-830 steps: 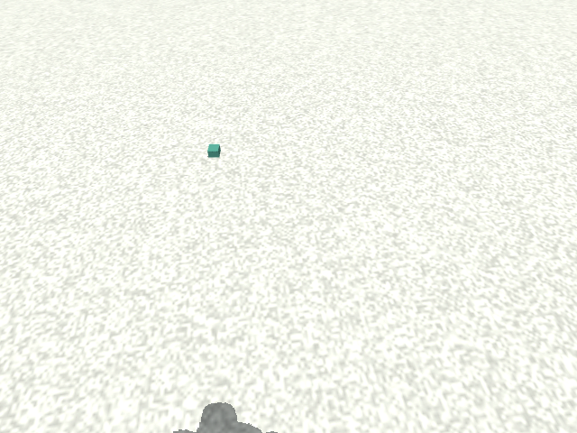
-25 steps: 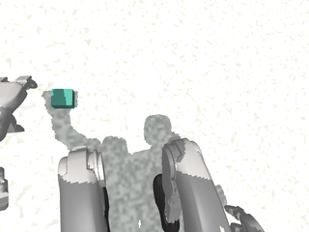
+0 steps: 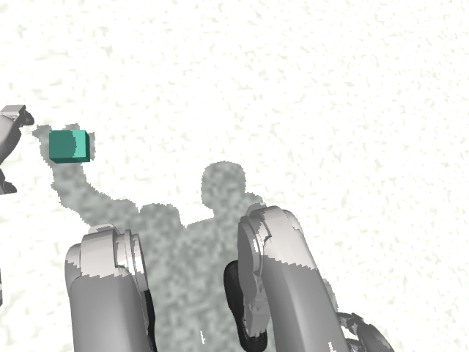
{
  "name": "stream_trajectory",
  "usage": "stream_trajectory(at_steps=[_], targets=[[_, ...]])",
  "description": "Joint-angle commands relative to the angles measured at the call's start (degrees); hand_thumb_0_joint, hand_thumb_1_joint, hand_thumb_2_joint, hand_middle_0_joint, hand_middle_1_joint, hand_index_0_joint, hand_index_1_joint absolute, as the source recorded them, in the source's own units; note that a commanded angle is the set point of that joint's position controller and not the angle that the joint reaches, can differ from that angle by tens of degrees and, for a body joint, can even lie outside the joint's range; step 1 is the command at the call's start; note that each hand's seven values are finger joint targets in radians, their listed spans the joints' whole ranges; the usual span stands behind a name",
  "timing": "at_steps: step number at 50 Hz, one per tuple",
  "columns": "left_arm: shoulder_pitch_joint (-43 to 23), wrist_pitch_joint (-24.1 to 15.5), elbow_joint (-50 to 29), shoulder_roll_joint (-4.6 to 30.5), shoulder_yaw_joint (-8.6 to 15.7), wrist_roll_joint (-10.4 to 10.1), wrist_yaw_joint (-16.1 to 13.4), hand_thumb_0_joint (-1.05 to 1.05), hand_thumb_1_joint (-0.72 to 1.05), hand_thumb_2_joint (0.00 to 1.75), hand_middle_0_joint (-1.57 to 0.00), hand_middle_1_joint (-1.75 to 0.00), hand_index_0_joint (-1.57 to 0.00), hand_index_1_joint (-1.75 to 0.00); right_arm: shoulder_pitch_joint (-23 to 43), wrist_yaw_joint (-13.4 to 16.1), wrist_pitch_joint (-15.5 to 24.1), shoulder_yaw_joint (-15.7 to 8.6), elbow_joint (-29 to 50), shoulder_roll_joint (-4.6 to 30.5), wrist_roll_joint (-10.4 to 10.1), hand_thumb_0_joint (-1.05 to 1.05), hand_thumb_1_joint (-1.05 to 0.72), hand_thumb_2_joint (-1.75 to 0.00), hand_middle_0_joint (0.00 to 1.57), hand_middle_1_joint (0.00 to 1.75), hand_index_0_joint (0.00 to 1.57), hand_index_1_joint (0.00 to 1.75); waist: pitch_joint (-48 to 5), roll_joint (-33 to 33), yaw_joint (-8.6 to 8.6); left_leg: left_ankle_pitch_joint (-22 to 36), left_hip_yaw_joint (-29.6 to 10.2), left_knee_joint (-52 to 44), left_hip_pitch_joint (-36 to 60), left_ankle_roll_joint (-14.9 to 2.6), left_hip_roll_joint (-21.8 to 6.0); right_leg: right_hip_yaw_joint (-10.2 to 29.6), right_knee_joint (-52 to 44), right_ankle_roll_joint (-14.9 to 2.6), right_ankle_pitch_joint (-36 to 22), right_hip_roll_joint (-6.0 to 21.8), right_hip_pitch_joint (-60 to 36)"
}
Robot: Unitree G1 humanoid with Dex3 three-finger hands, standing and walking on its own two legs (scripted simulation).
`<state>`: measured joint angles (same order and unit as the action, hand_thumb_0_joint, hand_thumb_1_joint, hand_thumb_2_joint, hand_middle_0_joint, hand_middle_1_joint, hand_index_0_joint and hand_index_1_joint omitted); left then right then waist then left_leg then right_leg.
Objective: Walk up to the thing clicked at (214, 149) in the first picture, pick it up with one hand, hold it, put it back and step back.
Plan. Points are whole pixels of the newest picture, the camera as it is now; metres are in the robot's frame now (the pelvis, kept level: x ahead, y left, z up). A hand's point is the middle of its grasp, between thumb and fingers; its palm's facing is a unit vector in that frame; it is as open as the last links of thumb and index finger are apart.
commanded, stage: rise first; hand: left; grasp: from above
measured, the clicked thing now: (70, 146) +0.50 +0.28 -0.31
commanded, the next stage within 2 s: approach in 1.68 s
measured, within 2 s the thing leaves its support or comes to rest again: neither
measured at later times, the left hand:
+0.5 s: hand (13, 156) +0.44 +0.33 -0.18, palm faces -0.45 -0.05 -0.89, open 12.6 cm
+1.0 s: hand (24, 154) +0.45 +0.32 -0.19, palm faces -0.46 -0.05 -0.88, open 12.7 cm
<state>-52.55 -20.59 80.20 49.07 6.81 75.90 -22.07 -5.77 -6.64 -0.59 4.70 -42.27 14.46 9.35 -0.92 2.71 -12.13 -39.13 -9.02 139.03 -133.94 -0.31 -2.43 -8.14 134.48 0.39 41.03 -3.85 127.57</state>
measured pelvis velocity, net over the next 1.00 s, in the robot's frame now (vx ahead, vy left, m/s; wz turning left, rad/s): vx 0.00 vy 0.00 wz -0.02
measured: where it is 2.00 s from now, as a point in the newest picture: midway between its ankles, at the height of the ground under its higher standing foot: (197, 333)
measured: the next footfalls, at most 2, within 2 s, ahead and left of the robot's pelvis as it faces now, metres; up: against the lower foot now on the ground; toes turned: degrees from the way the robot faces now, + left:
none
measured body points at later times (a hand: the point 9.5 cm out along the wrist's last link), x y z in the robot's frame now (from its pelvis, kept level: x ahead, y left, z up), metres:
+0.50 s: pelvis +0.00 +0.00 +0.00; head +0.25 +0.09 +0.36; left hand +0.46 +0.33 -0.13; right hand +0.07 -0.27 -0.10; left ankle +0.07 +0.13 -0.29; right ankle +0.09 -0.11 -0.29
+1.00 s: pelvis +0.00 +0.00 -0.01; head +0.24 +0.09 +0.36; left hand +0.47 +0.32 -0.14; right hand +0.05 -0.27 -0.10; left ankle +0.07 +0.13 -0.29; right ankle +0.09 -0.11 -0.29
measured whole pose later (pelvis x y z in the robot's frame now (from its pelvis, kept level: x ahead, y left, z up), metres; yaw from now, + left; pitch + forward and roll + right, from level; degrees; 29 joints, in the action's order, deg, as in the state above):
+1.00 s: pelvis +0.00 +0.00 -0.01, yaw -1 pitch +32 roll -10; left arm -55.5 -18.1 84.9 50.4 5.1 75.3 -23.3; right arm -7.5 -7.4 2.1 8.4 -40.8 15.2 9.3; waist 1.3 3.1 -15.6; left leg -38.4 -10.3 140.5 -134.8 -0.3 -2.4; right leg -9.2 135.1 0.6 39.8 -4.2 128.1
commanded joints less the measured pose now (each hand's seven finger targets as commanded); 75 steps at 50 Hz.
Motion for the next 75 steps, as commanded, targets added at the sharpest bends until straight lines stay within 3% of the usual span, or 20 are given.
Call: stream_trajectory(at_steps=[1,4,9,16,20,25,26,29,39,42,45,48,52,56,57,61,67,70,74,75], targets=[[-15.1,0.8,-7.1,15.6,1.8,-1.7,-1.6,0.0,-0.28,0.77,-0.29,-0.78,-0.3,-0.77,-11.1,0.7,0.5,-4.2,0.3,14.9,0.1,0.0,-0.92,-0.91,0.2,0.3,0.2,0.3,-38.7,-19.8,0.45,12.1,3.7,-13.0,33.7,-1.68,0.9,-2.1,-14.1,-2.16,-14.3,-1.4,-15.6],[-15.0,0.9,-7.8,16.2,2.3,-1.6,-1.4,0.0,-0.28,0.78,-0.29,-0.78,-0.3,-0.77,-11.3,0.5,0.4,-4.0,0.6,15.0,0.1,0.0,-0.92,-0.91,0.2,0.3,0.2,0.3,-39.7,-20.3,0.71,13.2,3.6,-12.9,34.1,-1.62,0.8,-2.1,-13.9,-2.19,-15.3,-1.6,-16.3],[-16.2,0.6,-7.4,16.6,2.0,-1.9,-1.5,0.0,-0.36,0.86,-0.29,-0.74,-0.27,-0.77,-11.5,0.4,0.5,-3.6,0.8,15.3,0.0,0.0,-0.92,-0.91,0.2,0.3,0.2,0.3,-38.2,-19.4,-0.38,11.2,3.3,-12.7,31.9,-1.66,0.8,-2.3,-14.1,-2.2,-14.1,-1.6,-16.3],[-16.4,0.5,-6.8,16.0,1.7,-1.7,-2.2,0.0,-0.3,0.8,-0.3,-0.77,-0.3,-0.77,-11.8,0.2,1.1,-3.0,0.8,15.4,0.1,0.0,-0.92,-0.91,0.2,0.3,0.2,0.3,-37.2,-20.0,-0.37,11.2,3.4,-12.7,31.9,-1.56,0.8,-2.5,-14.0,-2.23,-14.0,-1.6,-16.2],[-18.2,0.5,-6.6,15.5,0.6,-1.3,-2.6,0.0,-0.27,0.77,-0.3,-0.78,-0.31,-0.77,-11.9,0.1,1.3,-2.8,1.1,15.6,0.2,0.0,-0.92,-0.9,0.2,0.3,0.2,0.3,-37.2,-20.2,-1.75,11.3,3.1,-12.3,31.4,-1.54,0.6,-2.9,-14.0,-2.07,-14.7,-1.7,-16.3],[-17.4,1.3,-5.8,15.5,0.4,-1.4,-2.9,0.0,-0.28,0.78,-0.3,-0.78,-0.31,-0.77,-11.8,0.0,1.6,-2.5,1.0,15.5,0.0,0.0,-0.92,-0.91,0.2,0.3,0.2,0.3,-37.6,-20.5,-1.05,10.8,3.4,-12.4,31.4,-1.54,0.7,-2.7,-14.0,-2.23,-14.3,-1.8,-16.2],[-18.2,1.3,-5.6,14.9,0.3,-1.5,-3.0,0.0,-0.27,0.77,-0.3,-0.79,-0.31,-0.78,-12.1,-0.1,1.7,-2.6,1.1,15.7,0.2,0.0,-0.92,-0.9,0.2,0.3,0.2,0.3,-37.0,-21.0,-2.0,10.2,3.2,-12.5,31.3,-1.42,0.7,-3.0,-13.6,-2.24,-13.8,-1.6,-15.9],[-17.6,1.9,-4.6,14.9,0.0,-0.8,-3.2,0.0,-0.3,0.79,-0.29,-0.79,-0.29,-0.78,-12.2,0.0,1.8,-2.4,1.2,15.8,0.1,0.0,-0.92,-0.91,0.2,0.3,0.2,0.3,-36.9,-21.4,-2.01,10.4,2.7,-12.7,32.3,-1.25,0.7,-3.2,-13.2,-2.39,-13.9,-1.7,-15.1],[-19.5,2.9,-3.4,15.1,-0.6,-1.5,-3.3,0.0,-0.31,0.8,-0.26,-0.83,-0.27,-0.82,-12.8,-0.1,2.6,-1.4,1.4,15.9,0.0,0.0,-0.92,-0.9,0.2,0.3,0.2,0.3,-36.0,-20.3,-3.38,10.2,3.0,-12.1,30.2,-1.54,0.7,-3.0,-13.7,-2.12,-14.6,-1.8,-16.2],[-18.8,2.7,-4.1,16.1,0.0,-1.5,-3.2,0.0,-0.29,0.79,-0.28,-0.82,-0.29,-0.8,-12.4,0.0,2.6,-1.2,1.6,16.1,0.0,0.0,-0.92,-0.9,0.2,0.3,0.2,0.3,-37.3,-21.4,-2.64,10.8,3.1,-12.0,30.8,-1.38,0.7,-3.1,-13.7,-2.06,-15.0,-1.9,-16.9],[-19.2,2.9,-2.6,15.5,-0.7,-1.4,-3.2,0.0,-0.3,0.8,-0.27,-0.81,-0.28,-0.81,-12.6,-0.1,2.9,-1.1,1.6,16.1,0.0,0.0,-0.92,-0.9,0.2,0.3,0.2,0.3,-34.5,-20.5,-3.64,9.6,3.1,-11.9,29.2,-1.49,0.7,-3.1,-13.6,-2.1,-14.2,-1.8,-15.9],[-18.4,2.8,-2.2,16.2,-0.2,-1.7,-3.3,0.0,-0.3,0.8,-0.27,-0.82,-0.28,-0.81,-12.2,-0.1,3.1,-0.8,1.8,16.2,0.1,0.0,-0.91,-0.9,0.2,0.3,0.2,0.3,-34.8,-20.7,-2.98,8.5,3.2,-12.0,29.0,-1.41,0.7,-3.1,-13.8,-2.17,-13.2,-1.9,-16.2],[-20.4,2.5,-4.6,17.5,0.0,-1.4,-3.4,0.0,-0.31,0.81,-0.27,-0.81,-0.28,-0.81,-13.0,-0.2,3.3,-0.6,1.7,16.4,0.1,0.0,-0.92,-0.9,0.2,0.3,0.2,0.3,-36.6,-21.2,-3.66,10.2,3.0,-11.5,30.1,-1.43,0.6,-3.2,-13.6,-2.07,-14.8,-2.0,-17.3],[-18.6,2.8,-2.8,16.8,-0.3,-1.5,-3.2,0.0,-0.31,0.81,-0.26,-0.83,-0.27,-0.82,-12.8,-0.2,3.4,-0.6,1.7,16.3,0.3,0.0,-0.91,-0.9,0.2,0.3,0.2,0.3,-35.4,-21.2,-3.6,9.4,3.2,-11.2,28.9,-1.45,0.6,-3.1,-13.8,-2.01,-14.2,-2.0,-17.2],[-19.3,2.7,-4.6,18.2,0.4,-1.5,-3.3,0.0,-0.3,0.8,-0.27,-0.83,-0.28,-0.82,-13.0,-0.1,3.3,-0.5,1.8,16.4,0.3,0.0,-0.91,-0.9,0.2,0.3,0.2,0.3,-36.0,-21.5,-3.26,9.7,3.4,-11.3,28.6,-1.49,0.6,-2.9,-14.2,-1.89,-14.6,-2.1,-18.4],[-20.2,3.2,-5.4,15.9,-0.9,-2.1,-2.5,0.0,-0.33,0.82,-0.25,-0.84,-0.26,-0.83,-13.0,-0.3,3.5,-1.1,1.7,16.5,0.0,0.0,-0.91,-0.9,0.2,0.3,0.2,0.3,-37.1,-23.1,-3.73,10.5,2.3,-12.2,32.0,-1.02,0.4,-3.8,-12.9,-2.3,-14.6,-1.9,-15.6],[-18.7,3.2,-6.6,16.3,-0.2,-2.3,-1.6,0.0,-0.31,0.81,-0.26,-0.82,-0.27,-0.81,-13.2,-0.4,3.2,-1.1,2.1,16.4,-0.2,0.0,-0.91,-0.9,0.2,0.3,0.2,0.3,-37.4,-23.9,-2.69,11.7,2.7,-12.6,32.3,-0.91,0.6,-3.7,-13.0,-2.27,-15.7,-1.7,-16.6],[-18.6,3.3,-5.8,15.1,-1.4,-2.3,-1.0,0.0,-0.31,0.81,-0.26,-0.82,-0.27,-0.81,-13.7,-0.6,2.9,-1.3,1.8,16.3,-0.5,0.0,-0.91,-0.9,0.2,0.3,0.2,0.3,-35.8,-22.3,-3.54,11.3,2.7,-12.4,31.2,-1.2,0.7,-3.6,-13.6,-2.18,-15.5,-1.6,-16.1],[-18.9,2.8,-7.8,16.2,-0.1,-2.4,-1.0,0.0,-0.29,0.8,-0.29,-0.8,-0.29,-0.79,-13.6,-0.4,2.5,-1.2,2.2,16.2,-0.5,0.0,-0.91,-0.9,0.2,0.3,0.2,0.3,-37.8,-22.3,-2.33,11.4,3.0,-12.8,31.5,-1.12,0.8,-3.5,-14.0,-2.12,-15.5,-1.7,-17.8],[-18.8,2.9,-6.5,15.5,-1.0,-2.5,-0.9,0.0,-0.29,0.8,-0.28,-0.8,-0.29,-0.79,-13.0,-0.5,2.4,-1.2,2.3,16.0,-0.6,0.0,-0.91,-0.9,0.2,0.3,0.2,0.3,-37.2,-22.0,-2.64,11.1,3.0,-12.5,31.1,-1.28,0.7,-3.3,-14.1,-2.15,-15.3,-1.8,-16.9]])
